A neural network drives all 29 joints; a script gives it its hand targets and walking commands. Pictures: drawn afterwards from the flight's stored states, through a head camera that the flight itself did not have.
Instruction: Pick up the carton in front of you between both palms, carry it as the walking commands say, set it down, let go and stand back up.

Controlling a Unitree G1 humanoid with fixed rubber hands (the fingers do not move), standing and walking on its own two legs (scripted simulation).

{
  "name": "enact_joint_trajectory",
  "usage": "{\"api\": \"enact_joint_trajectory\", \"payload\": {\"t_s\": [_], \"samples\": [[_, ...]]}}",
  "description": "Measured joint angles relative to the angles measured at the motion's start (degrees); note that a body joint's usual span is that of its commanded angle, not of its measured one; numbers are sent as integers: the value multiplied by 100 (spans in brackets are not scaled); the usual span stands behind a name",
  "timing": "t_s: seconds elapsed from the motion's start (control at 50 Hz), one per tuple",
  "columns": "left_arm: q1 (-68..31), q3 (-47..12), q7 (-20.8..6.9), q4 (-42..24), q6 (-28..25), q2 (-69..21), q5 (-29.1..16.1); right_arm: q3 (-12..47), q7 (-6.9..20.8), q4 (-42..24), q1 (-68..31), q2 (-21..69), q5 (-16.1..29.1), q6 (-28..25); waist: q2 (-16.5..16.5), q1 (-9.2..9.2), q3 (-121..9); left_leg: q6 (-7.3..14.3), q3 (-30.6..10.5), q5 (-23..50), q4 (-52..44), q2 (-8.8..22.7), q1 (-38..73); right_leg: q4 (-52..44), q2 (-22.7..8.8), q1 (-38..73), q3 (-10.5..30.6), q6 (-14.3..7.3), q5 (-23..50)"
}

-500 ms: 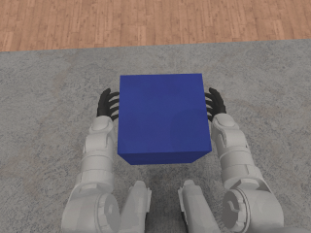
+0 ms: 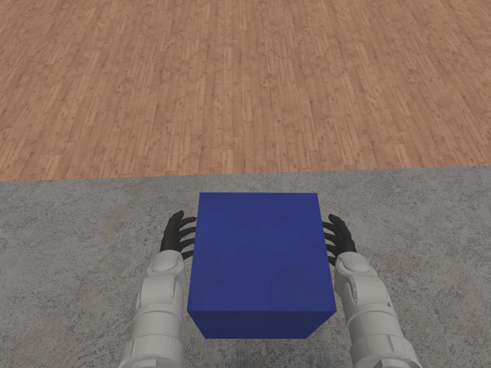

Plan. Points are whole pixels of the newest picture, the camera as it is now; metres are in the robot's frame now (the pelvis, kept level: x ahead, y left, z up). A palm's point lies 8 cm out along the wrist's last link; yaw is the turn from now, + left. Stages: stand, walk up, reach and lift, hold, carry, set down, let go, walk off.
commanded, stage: reach and lift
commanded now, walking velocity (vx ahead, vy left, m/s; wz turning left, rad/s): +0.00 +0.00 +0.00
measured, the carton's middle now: (256, 271) +0.32 +0.00 -0.08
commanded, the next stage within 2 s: hold in 1.18 s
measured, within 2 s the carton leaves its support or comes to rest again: neither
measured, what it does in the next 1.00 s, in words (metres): stands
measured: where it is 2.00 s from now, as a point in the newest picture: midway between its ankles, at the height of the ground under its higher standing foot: outside the picture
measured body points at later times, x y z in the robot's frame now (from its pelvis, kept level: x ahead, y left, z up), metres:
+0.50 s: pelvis -0.01 +0.00 +0.02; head -0.04 +0.00 +0.47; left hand +0.31 +0.15 +0.05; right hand +0.31 -0.15 +0.04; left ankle +0.02 +0.13 -0.71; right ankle +0.02 -0.13 -0.71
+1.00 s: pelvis +0.02 +0.00 +0.03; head -0.01 +0.00 +0.48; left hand +0.32 +0.16 +0.06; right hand +0.31 -0.15 +0.05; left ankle +0.02 +0.13 -0.71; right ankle +0.02 -0.13 -0.71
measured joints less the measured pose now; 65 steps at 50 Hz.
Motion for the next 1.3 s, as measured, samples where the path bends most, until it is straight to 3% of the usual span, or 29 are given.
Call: {"api": "enact_joint_trajectory", "payload": {"t_s": [0.18, 0.4, 0.66, 1.0, 1.3], "samples": [[306, -73, -146, -581, 773, -110, 266, -23, 144, -666, 291, 201, -286, 850, -12, -31, 318, 15, -35, 427, -1152, 86, 1677, -1155, -70, 1680, 12, -39, 429], [-237, 321, -356, -380, 1147, -147, 725, -305, 315, -456, -257, 266, -767, 1240, 22, -27, 823, 6, -2, 514, -1223, 110, 2153, -1207, -64, 2141, 15, -45, 517], [-9, 203, -404, -774, 1282, -209, 706, -155, 344, -856, -51, 287, -721, 1414, 18, -23, 922, 20, 20, 591, -1526, 129, 2418, -1501, -101, 2402, 8, -49, 586], [568, -419, -289, -1391, 1596, -46, 416, 453, 258, -1428, 505, 147, -501, 1685, 9, -27, 838, 58, 66, 650, -2018, 145, 2834, -1948, -157, 2789, 37, -56, 626], [735, -628, -220, -1891, 1966, -10, 259, 623, 211, -1906, 673, 115, -342, 2023, -7, -56, 836, 54, 59, 674, -2122, 160, 3058, -2047, -155, 3014, 20, -69, 647]]}}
